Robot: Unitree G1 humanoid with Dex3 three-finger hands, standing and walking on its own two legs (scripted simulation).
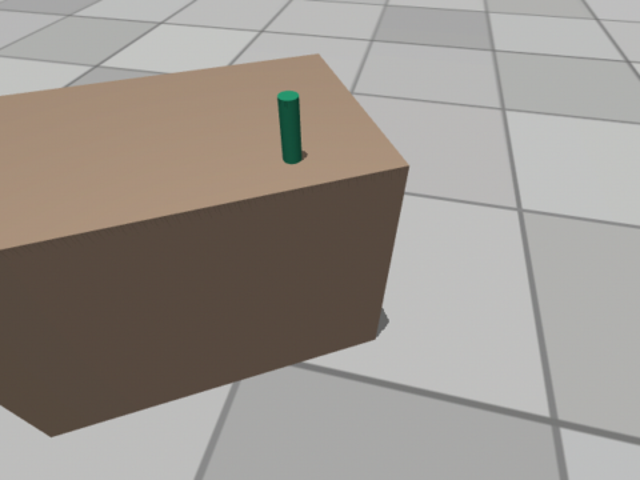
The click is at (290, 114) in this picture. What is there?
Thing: slim round
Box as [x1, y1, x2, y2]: [277, 91, 301, 163]
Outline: 283,91 277,95 283,160 285,162 295,163 301,159 298,94 294,91
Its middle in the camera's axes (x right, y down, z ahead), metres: -0.06 -0.24 +0.82
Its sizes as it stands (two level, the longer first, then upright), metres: 0.042 0.042 0.146
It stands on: a support 0.75 m high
